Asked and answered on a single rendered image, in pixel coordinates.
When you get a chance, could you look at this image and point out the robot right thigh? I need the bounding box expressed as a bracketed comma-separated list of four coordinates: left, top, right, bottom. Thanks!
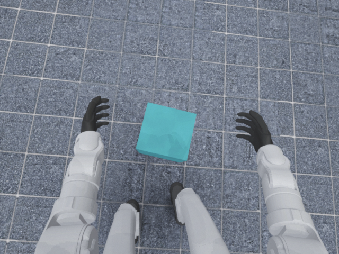
[175, 193, 230, 254]

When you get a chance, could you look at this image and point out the carton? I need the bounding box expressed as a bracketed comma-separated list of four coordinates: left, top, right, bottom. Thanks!
[136, 102, 197, 162]

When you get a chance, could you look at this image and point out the left robot forearm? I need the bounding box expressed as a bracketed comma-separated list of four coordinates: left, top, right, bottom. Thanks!
[34, 131, 104, 254]

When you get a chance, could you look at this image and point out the robot right upper arm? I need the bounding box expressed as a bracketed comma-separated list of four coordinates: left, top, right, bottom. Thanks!
[267, 234, 327, 254]

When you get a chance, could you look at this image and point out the robot right hand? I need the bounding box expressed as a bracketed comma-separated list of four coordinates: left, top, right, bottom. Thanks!
[235, 110, 274, 153]

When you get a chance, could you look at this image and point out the right robot forearm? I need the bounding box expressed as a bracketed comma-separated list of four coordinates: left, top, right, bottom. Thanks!
[256, 144, 329, 254]

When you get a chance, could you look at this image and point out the robot left upper arm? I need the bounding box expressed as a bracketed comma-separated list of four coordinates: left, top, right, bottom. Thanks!
[36, 223, 99, 254]

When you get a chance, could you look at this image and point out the robot left hand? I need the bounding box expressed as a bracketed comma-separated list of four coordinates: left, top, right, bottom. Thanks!
[81, 96, 110, 133]

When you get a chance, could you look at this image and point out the robot left foot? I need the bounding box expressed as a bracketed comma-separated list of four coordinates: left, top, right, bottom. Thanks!
[126, 199, 140, 244]

